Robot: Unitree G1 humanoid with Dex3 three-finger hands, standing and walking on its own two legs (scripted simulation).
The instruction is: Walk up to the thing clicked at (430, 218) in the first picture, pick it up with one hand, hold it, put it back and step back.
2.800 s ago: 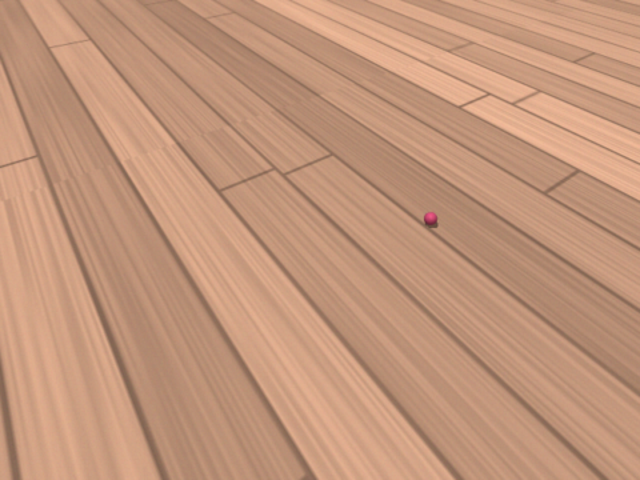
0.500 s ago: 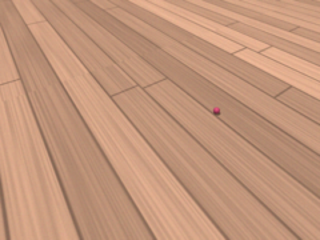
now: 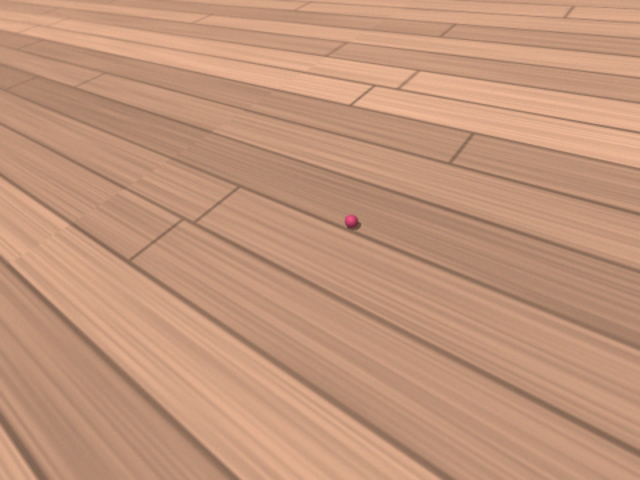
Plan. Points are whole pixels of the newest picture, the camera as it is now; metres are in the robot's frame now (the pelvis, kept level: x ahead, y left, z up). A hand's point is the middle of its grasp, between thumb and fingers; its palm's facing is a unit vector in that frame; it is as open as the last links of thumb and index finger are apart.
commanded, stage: walk up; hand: left
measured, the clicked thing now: (351, 221) +1.32 +0.01 -0.71
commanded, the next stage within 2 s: none
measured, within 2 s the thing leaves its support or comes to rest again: neither
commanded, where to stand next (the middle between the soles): +1.03 +0.36 m, yaw -81 degrees
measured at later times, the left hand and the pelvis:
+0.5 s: hand (162, 312) +0.46 +0.37 -0.13, palm faces -0.38 -0.76 -0.53, open 7.4 cm; pelvis +0.27 +0.10 +0.01, yaw -22 degrees
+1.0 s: hand (219, 202) +0.76 +0.31 -0.09, palm faces -0.47 -0.68 -0.56, open 7.4 cm; pelvis +0.51 +0.13 +0.01, yaw -36 degrees
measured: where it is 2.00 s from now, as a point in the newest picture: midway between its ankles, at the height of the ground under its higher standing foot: (268, 301)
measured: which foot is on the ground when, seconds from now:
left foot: up 0.00-0.38, down 0.40-0.84, up 0.86-1.00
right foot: down 0.00-0.40, up 0.42-0.82, down 0.84-1.00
